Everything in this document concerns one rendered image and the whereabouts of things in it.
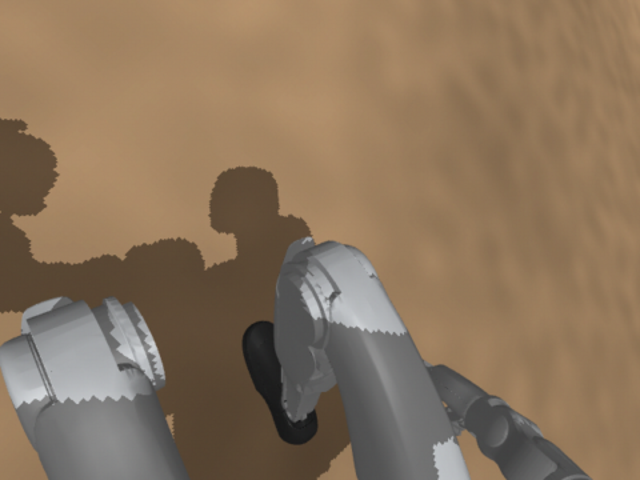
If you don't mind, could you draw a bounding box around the right robot foot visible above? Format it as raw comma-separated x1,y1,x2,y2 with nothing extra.
242,321,318,445

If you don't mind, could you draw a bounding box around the right robot arm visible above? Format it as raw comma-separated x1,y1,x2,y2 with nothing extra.
464,395,592,480

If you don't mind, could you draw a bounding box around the right robot hand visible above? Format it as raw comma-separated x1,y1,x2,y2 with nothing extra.
423,360,489,436

